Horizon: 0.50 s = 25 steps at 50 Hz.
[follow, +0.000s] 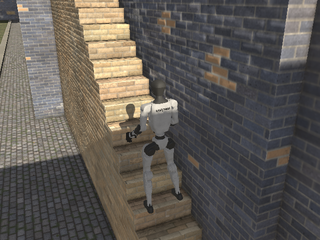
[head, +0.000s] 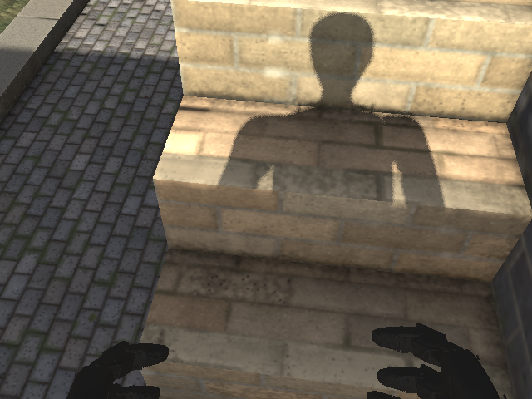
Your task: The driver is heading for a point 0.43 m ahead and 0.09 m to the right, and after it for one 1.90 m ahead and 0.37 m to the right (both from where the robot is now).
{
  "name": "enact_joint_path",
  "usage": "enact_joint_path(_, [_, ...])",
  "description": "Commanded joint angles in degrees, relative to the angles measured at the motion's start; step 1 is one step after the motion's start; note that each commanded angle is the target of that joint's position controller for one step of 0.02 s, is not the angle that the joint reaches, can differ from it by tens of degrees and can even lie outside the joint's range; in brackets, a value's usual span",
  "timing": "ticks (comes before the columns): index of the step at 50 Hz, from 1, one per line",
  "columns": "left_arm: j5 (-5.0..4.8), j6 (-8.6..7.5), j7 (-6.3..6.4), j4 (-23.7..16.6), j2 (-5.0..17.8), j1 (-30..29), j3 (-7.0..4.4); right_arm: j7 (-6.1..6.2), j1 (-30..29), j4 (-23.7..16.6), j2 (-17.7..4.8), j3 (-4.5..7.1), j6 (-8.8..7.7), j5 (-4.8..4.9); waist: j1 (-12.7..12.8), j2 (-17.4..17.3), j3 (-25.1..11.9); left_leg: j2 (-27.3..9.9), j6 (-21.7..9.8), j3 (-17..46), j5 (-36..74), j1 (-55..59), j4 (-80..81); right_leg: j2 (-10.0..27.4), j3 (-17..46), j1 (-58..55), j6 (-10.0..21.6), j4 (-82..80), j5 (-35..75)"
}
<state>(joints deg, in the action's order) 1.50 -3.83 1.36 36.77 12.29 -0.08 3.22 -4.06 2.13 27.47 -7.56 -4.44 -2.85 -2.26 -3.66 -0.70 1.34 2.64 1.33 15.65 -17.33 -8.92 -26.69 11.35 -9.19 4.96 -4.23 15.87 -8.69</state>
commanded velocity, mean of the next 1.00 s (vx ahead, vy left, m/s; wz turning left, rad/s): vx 1.00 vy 0.00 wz -0.23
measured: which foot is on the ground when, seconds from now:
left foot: down 0.00-1.00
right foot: down 0.00-1.00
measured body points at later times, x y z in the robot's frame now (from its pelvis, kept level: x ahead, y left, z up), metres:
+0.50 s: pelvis +0.00 -0.02 -0.01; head +0.00 -0.05 +0.44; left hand +0.26 +0.11 -0.09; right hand +0.13 -0.30 -0.08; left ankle -0.03 +0.15 -0.74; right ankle -0.03 -0.22 -0.74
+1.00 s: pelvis -0.02 -0.04 +0.00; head -0.01 -0.06 +0.45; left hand +0.20 +0.19 -0.08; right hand +0.14 -0.26 -0.10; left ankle -0.03 +0.15 -0.74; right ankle -0.03 -0.22 -0.74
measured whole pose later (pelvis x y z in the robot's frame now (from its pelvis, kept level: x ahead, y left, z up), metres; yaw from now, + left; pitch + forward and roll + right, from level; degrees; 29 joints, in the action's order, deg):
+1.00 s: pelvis -0.02 -0.04 +0.00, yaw -10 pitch -2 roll -1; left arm 2.1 -1.5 1.2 38.5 15.8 7.5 -1.6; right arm -2.6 5.7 36.8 -8.6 -2.9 -0.2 0.8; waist -0.2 -2.3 2.8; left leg -4.4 5.7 7.5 -17.5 -4.5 -23.4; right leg 6.7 -2.6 10.3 -5.5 23.3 -10.5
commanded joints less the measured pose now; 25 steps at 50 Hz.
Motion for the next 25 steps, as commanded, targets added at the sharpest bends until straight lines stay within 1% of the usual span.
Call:
enact_joint_path(1, [-0.88,-0.80,-0.23,-2.57,6.56,-3.92,-1.63,0.23,-6.61,-6.88,-4.05,0.22,-1.45,-0.70,-0.81,-1.92,-10.58,-5.52,0.66,-3.18,25.95,-3.01,4.47,1.31,2.66,-12.30,6.32,0.24,21.82])
enact_joint_path(2, [-1.04,-0.77,-0.30,-1.87,6.40,-3.10,-1.67,0.05,-6.33,-6.72,-3.43,-0.36,-1.76,-1.09,-0.93,-2.11,-10.75,-6.10,1.16,-3.28,24.88,-2.13,5.30,1.40,3.54,-11.46,6.23,-0.30,20.56])
enact_joint_path(3, [-1.22,-0.62,-0.20,-1.50,7.31,-2.45,-2.12,0.15,-6.92,-6.92,-3.56,-0.73,-2.01,-1.35,-0.22,-1.93,-9.88,-6.26,1.64,-4.03,24.08,-0.98,5.19,1.30,4.26,-9.79,6.04,-1.18,18.04])
enact_joint_path(4, [-1.04,-0.65,-0.03,-1.99,6.13,-3.29,-1.74,0.04,-8.04,-7.19,-3.76,-0.64,-2.01,-1.29,-0.04,-0.69,-9.53,-6.25,2.36,-4.84,22.05,-1.03,4.84,0.87,4.90,-8.35,5.65,-0.87,16.20])
enact_joint_path(5, [-1.04,-0.73,-0.09,-2.09,5.79,-3.71,-1.66,0.02,-8.89,-7.50,-3.74,-0.84,-2.09,-1.29,0.15,-0.45,-9.26,-6.20,2.89,-5.56,20.26,-0.32,4.61,0.69,5.91,-6.48,5.67,-0.89,15.06])
enact_joint_path(6, [-1.24,-0.89,-0.22,-2.67,5.58,-5.00,-1.46,0.08,-9.23,-7.68,-4.13,-0.76,-2.24,-1.24,0.05,0.42,-8.80,-5.84,3.30,-6.52,19.20,0.14,4.24,0.42,6.59,-4.71,5.85,-0.59,15.43])
enact_joint_path(7, [-1.47,-0.95,-0.37,-3.11,4.98,-4.88,-1.44,0.56,-9.83,-7.73,-4.21,-1.31,-2.83,-1.26,0.96,1.01,-9.32,-6.47,3.96,-6.59,18.92,1.97,4.96,-0.07,7.17,-2.75,6.01,-1.00,13.71])
enact_joint_path(8, [-1.30,-1.08,-0.63,-2.92,4.94,-4.26,-1.43,0.71,-10.23,-7.87,-4.99,-1.15,-2.91,-1.00,1.25,-0.05,-9.41,-6.50,4.17,-7.35,18.91,3.05,4.55,-0.36,7.92,-1.31,6.09,-0.87,12.64])
enact_joint_path(9, [-1.37,-1.14,-1.06,-2.51,4.33,-4.06,-1.37,0.49,-10.67,-8.16,-4.81,-1.19,-2.97,-1.27,1.20,-0.73,-7.26,-6.07,4.83,-8.03,19.06,4.17,4.69,-0.56,8.09,2.95,6.20,-0.74,10.63])
enact_joint_path(10, [-1.48,-1.14,-1.35,-2.54,5.79,-3.80,-2.03,0.03,-10.28,-8.06,-4.62,-1.37,-3.48,-1.17,1.76,-1.32,-7.58,-6.63,4.74,-8.15,18.35,5.30,4.82,-0.99,8.19,5.05,5.83,-0.17,5.80])
enact_joint_path(11, [-2.06,-1.25,-1.60,-1.92,5.99,-3.40,-2.32,0.26,-9.39,-7.88,-4.80,-1.08,-3.16,-0.81,1.84,-2.02,-6.70,-6.90,4.10,-8.70,17.45,7.03,3.88,-1.38,9.03,8.24,5.94,-0.01,2.67])
enact_joint_path(12, [-2.36,-1.27,-1.76,-1.78,5.36,-4.22,-2.13,0.74,-7.91,-7.27,-5.14,-0.97,-2.65,-0.92,1.03,-3.12,-6.22,-7.01,3.97,-9.32,21.07,8.53,3.99,-2.58,9.37,10.45,5.48,0.76,0.53])
enact_joint_path(13, [-2.31,-1.06,-1.39,-2.38,4.24,-4.56,-1.83,1.09,-8.13,-7.07,-5.57,-0.72,-2.28,-0.86,1.16,-4.27,-6.13,-7.21,3.49,-10.30,24.70,9.40,3.66,-2.87,9.47,12.48,5.45,2.16,1.67])
enact_joint_path(14, [-2.50,-0.78,-0.99,-1.76,4.80,-2.75,-2.15,0.94,-7.14,-6.35,-6.08,-0.17,-2.05,-0.54,1.29,-5.30,-8.00,-6.95,2.67,-11.12,25.31,10.69,3.22,-2.69,9.83,12.73,5.64,3.57,2.65])
enact_joint_path(16, [-2.54,-0.43,-0.97,-1.75,4.89,-2.21,-2.39,1.26,-6.13,-6.02,-6.20,0.49,-1.66,-0.20,1.33,-3.45,-8.65,-7.36,2.08,-12.33,23.27,12.63,3.14,-3.47,10.82,15.57,6.11,6.19,1.80])
enact_joint_path(17, [-2.69,-0.41,-1.10,-1.78,4.60,-2.23,-2.54,1.61,-5.66,-5.65,-6.00,0.54,-1.57,-0.27,1.21,-2.34,-7.99,-7.79,1.86,-12.57,21.60,12.83,3.45,-4.15,11.35,17.44,6.46,7.54,0.46])
enact_joint_path(18, [-2.72,-0.47,-0.97,-1.26,4.35,-1.94,-2.54,1.91,-5.58,-5.15,-6.59,0.91,-1.45,0.06,1.29,-2.80,-8.21,-8.31,1.33,-12.90,19.65,12.95,3.71,-4.21,12.41,18.29,6.71,8.99,-0.41])
enact_joint_path(19, [-3.19,-1.09,-1.13,-1.22,4.20,-1.50,-2.81,2.48,-5.77,-4.92,-7.21,1.37,-0.90,0.24,1.48,-1.88,-7.46,-8.60,0.96,-13.69,22.69,13.52,3.54,-4.33,13.48,19.83,7.17,9.36,0.90])
enact_joint_path(20, [-3.33,-1.38,-1.25,-0.89,4.15,-1.10,-2.89,3.10,-4.50,-4.10,-7.90,1.83,-0.55,0.24,1.38,-1.22,-7.72,-9.09,0.58,-14.25,23.73,14.74,3.64,-4.76,14.13,20.90,7.55,10.44,1.31])
enact_joint_path(21, [-2.74,-1.69,-1.63,-1.26,3.23,-1.87,-2.33,3.99,-5.30,-4.74,-8.32,1.85,0.32,-0.61,1.48,-1.58,-7.47,-10.14,-0.54,-14.07,25.88,15.63,3.51,-5.19,14.77,22.65,7.20,12.39,3.62])
enact_joint_path(22, [-1.77,-1.53,-2.03,-0.78,3.30,-1.48,-1.89,5.00,-4.96,-3.53,-8.59,1.75,1.47,-0.21,1.30,0.77,-6.75,-10.07,-0.61,-14.91,30.03,14.70,2.87,-5.83,15.73,21.53,6.63,12.71,7.26])
enact_joint_path(23, [-1.31,-1.11,-2.06,-0.59,4.09,-0.60,-1.76,5.50,-4.58,-3.62,-7.73,1.45,1.77,-0.64,1.05,3.68,-8.06,-9.87,-0.45,-15.81,31.39,14.86,3.06,-5.79,16.28,19.87,6.76,12.06,10.65])
enact_joint_path(24, [-1.25,-0.66,-2.03,-0.26,3.82,0.80,-1.61,5.26,-5.03,-3.22,-7.22,1.36,1.82,-0.47,1.74,2.65,-9.28,-9.35,0.41,-17.28,31.65,14.22,3.67,-5.59,17.11,16.61,6.87,11.27,12.47])
enact_joint_path(25, [-1.27,-0.38,-2.16,-0.19,3.78,0.51,-1.18,4.72,-5.94,-2.62,-6.59,1.31,1.86,-0.32,2.05,2.81,-9.68,-9.43,1.46,-18.36,32.01,12.65,4.59,-5.26,17.50,13.40,6.82,10.88,14.73])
